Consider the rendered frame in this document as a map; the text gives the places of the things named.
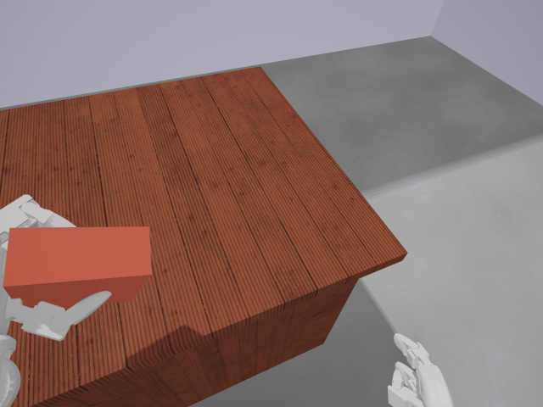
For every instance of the left robot hand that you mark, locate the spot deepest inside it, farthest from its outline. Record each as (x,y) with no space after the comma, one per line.
(45,319)

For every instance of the table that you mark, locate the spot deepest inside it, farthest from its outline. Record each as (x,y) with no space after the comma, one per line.
(257,236)

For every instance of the right robot hand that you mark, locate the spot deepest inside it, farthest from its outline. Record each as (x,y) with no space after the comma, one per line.
(426,387)

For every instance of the sponge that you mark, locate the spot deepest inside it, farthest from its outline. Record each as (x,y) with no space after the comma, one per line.
(64,265)

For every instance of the left robot forearm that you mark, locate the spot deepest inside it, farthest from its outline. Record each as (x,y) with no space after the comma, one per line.
(9,372)

